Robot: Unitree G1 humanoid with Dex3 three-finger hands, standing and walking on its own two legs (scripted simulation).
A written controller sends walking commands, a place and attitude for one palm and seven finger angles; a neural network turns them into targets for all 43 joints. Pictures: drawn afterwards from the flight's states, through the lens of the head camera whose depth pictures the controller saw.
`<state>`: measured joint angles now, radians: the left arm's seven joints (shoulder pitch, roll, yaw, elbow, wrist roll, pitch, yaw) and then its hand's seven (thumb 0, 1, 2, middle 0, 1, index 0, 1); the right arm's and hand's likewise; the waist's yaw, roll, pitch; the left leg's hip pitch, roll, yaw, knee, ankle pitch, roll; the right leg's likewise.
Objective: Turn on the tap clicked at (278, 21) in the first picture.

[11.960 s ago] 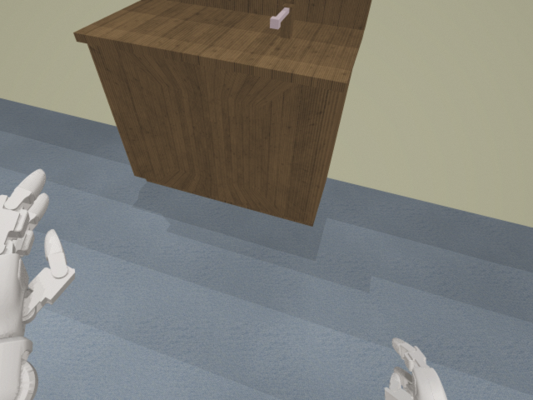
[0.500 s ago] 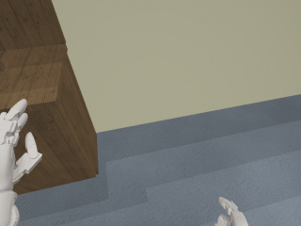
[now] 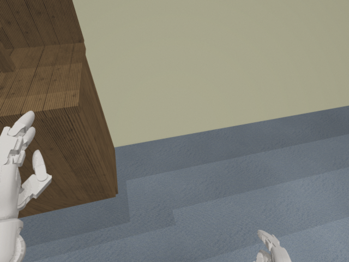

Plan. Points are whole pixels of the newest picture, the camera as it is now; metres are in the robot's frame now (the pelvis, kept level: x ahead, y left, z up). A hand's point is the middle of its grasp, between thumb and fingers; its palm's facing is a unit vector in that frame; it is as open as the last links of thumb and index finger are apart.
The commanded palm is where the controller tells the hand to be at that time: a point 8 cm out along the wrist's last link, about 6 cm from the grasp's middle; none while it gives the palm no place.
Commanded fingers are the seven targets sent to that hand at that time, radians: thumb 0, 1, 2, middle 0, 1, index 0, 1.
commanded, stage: come to a stop and stand still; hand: left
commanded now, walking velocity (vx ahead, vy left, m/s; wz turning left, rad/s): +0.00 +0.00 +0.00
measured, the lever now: out of the picture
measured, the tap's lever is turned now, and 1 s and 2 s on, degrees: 0 0 0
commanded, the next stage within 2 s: look again from close up in 0.28 s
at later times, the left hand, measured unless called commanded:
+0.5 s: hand out of the picture +0.23 +0.31 +0.19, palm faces +0.50 -0.80 -0.34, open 7.4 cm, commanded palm +0.14 +0.30 +0.18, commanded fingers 0.00 0.90 0.90 -0.20 -0.30 -0.20 -0.30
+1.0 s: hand out of the picture +0.23 +0.32 +0.18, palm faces +0.41 -0.85 -0.33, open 7.4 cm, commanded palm +0.18 +0.35 +0.18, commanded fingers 0.00 0.90 0.90 -0.20 -0.30 -0.20 -0.30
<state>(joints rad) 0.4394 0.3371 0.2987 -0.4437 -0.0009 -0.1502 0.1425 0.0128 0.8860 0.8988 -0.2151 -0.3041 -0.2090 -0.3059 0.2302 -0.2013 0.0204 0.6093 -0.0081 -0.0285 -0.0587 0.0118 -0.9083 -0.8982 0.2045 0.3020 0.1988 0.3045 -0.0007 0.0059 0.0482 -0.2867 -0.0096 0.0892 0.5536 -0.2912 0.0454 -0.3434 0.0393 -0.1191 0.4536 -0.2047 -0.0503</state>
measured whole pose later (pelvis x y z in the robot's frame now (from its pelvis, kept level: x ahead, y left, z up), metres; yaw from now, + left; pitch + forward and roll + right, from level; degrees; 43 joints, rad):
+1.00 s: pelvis +0.02 +0.07 +0.00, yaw -1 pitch +0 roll -2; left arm 0.40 0.34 0.34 -0.46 -0.04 -0.27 0.11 0.01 0.89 0.90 -0.21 -0.30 -0.21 -0.31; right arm 0.21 -0.19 0.03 0.56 -0.02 -0.15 0.01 0.01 -0.90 -0.90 0.21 0.30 0.20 0.31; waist 0.04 -0.01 0.02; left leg -0.27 -0.07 0.11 0.53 -0.27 0.10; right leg -0.22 -0.02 -0.01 0.52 -0.30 -0.03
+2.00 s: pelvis +0.21 +0.18 +0.00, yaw -6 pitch +0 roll +3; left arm 0.45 0.37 0.43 -0.38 -0.04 -0.26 0.12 0.01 0.88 0.90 -0.22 -0.30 -0.21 -0.31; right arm 0.22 -0.24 -0.02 0.65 0.00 -0.09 0.00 0.01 -0.91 -0.90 0.21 0.30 0.20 0.30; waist 0.03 0.00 0.07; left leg -0.52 0.05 0.05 0.94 -0.29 -0.02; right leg -0.23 -0.12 -0.08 0.58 -0.35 0.02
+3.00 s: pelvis +0.24 +0.34 +0.00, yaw -7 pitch +0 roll +0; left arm 0.44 0.36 0.37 -0.53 -0.04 -0.15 0.14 0.01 0.89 0.90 -0.21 -0.30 -0.20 -0.31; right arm 0.21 -0.13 0.05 0.60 -0.01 -0.11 0.00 0.01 -0.91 -0.90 0.21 0.30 0.20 0.30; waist 0.03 0.00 0.02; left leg -0.32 0.09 0.05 0.56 -0.23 -0.04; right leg -0.25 0.05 -0.11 0.53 -0.29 -0.05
